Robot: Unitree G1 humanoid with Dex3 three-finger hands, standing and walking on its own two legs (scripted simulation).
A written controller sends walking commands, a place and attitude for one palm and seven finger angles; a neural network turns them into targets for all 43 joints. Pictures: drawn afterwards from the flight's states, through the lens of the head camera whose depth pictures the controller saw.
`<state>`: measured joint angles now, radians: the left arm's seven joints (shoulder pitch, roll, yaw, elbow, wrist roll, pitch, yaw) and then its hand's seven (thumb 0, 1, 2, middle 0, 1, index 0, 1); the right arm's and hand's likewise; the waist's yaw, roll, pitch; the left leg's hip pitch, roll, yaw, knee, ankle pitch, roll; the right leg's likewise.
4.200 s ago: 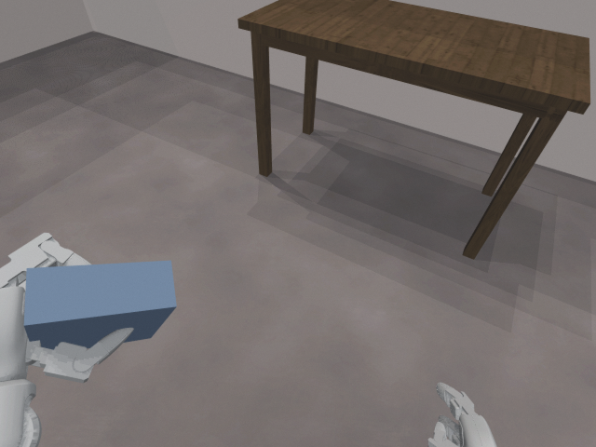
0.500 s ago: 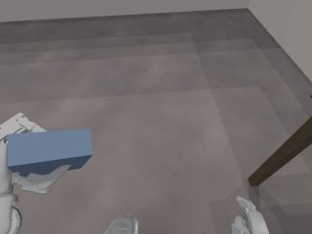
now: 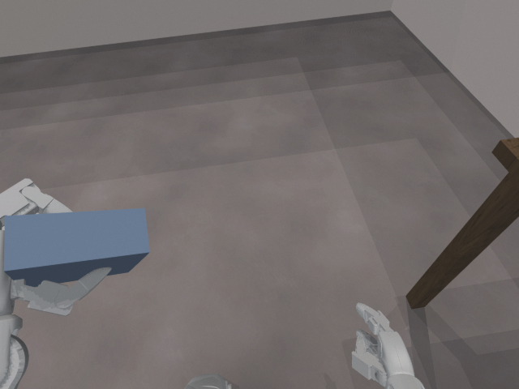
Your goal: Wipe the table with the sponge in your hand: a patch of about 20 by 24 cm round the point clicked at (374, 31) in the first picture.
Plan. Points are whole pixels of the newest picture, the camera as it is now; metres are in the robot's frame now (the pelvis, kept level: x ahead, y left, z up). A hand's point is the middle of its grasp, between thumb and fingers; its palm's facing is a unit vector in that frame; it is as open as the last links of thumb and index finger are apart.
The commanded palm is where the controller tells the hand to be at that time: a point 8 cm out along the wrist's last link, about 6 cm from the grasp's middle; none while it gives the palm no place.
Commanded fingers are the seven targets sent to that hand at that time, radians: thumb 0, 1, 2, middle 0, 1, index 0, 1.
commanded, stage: turn to face it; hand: left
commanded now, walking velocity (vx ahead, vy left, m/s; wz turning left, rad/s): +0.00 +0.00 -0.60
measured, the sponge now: (99, 248) +0.23 +0.20 +0.17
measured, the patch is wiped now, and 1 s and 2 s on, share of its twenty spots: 0.00 0.00 0.00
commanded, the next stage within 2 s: none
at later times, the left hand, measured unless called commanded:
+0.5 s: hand (108, 262) +0.21 +0.17 +0.19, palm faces +0.15 -0.89 -0.42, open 9.0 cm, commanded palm +0.17 +0.23 +0.20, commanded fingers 0.00 0.10 1.30 -1.20 -1.60 -1.20 -1.60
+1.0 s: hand (228, 315) +0.16 +0.04 +0.20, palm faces -0.17 -0.83 -0.53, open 9.0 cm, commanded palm +0.15 +0.11 +0.20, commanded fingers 0.00 0.10 1.30 -1.20 -1.60 -1.20 -1.60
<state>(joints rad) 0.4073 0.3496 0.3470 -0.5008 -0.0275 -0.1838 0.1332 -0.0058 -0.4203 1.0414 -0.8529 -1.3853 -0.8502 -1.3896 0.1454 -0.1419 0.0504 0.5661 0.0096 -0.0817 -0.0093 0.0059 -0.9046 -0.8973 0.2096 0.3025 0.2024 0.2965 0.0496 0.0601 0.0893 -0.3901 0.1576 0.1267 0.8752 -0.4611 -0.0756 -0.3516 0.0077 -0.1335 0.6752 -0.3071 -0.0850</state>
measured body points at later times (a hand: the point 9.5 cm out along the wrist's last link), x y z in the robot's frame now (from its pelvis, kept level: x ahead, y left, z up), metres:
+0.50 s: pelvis -0.07 +0.00 +0.01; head -0.04 +0.00 +0.46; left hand +0.19 +0.22 +0.21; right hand +0.04 -0.28 -0.06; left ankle -0.05 +0.15 -0.72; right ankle +0.02 -0.07 -0.70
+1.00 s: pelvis -0.15 -0.03 +0.01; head -0.11 -0.06 +0.46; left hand +0.16 +0.09 +0.23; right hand -0.16 -0.33 -0.08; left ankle -0.06 +0.09 -0.70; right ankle -0.12 -0.13 -0.72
